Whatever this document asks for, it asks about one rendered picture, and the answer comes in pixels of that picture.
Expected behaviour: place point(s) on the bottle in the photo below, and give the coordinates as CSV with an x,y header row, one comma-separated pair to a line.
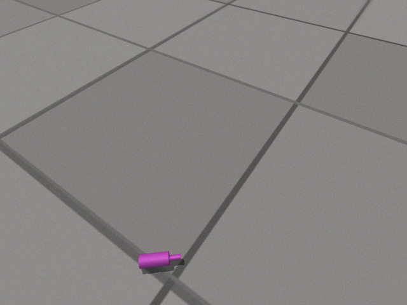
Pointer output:
x,y
157,259

